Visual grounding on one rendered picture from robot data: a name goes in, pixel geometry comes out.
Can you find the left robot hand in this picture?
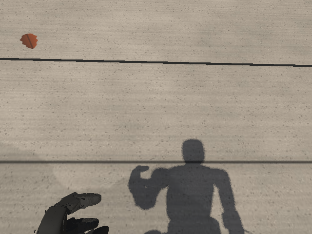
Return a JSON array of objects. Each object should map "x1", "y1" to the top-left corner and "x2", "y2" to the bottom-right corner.
[{"x1": 34, "y1": 192, "x2": 109, "y2": 234}]

